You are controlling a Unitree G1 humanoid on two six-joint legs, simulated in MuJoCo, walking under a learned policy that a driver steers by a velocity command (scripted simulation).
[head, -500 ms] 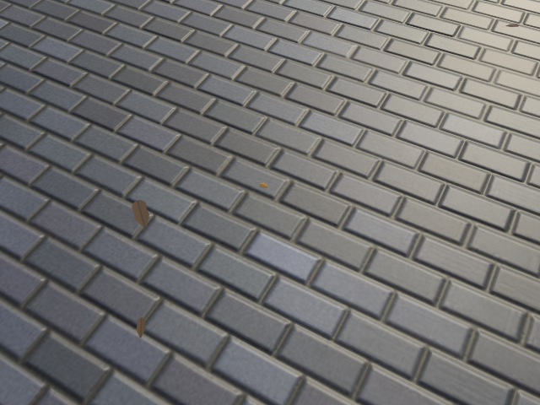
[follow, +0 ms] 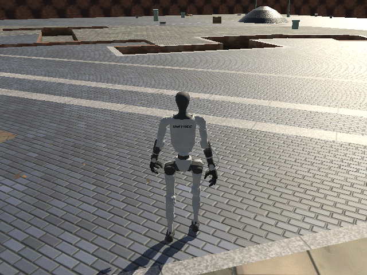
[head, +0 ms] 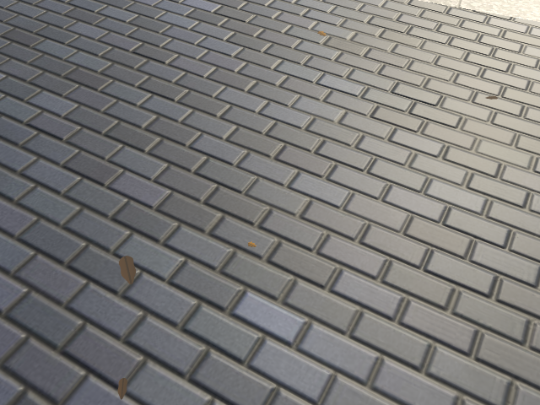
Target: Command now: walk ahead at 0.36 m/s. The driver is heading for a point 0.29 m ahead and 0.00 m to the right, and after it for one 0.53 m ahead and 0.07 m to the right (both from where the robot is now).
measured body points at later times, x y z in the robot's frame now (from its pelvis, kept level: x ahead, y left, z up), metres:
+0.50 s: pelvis +0.15 -0.03 -0.01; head +0.18 -0.02 +0.44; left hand +0.12 +0.20 -0.17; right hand +0.25 -0.26 -0.16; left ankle +0.25 +0.06 -0.74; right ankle +0.07 -0.12 -0.75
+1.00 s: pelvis +0.19 -0.03 -0.01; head +0.19 -0.03 +0.44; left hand +0.17 +0.18 -0.17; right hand +0.21 -0.26 -0.17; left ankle +0.25 +0.06 -0.75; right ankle +0.16 -0.14 -0.75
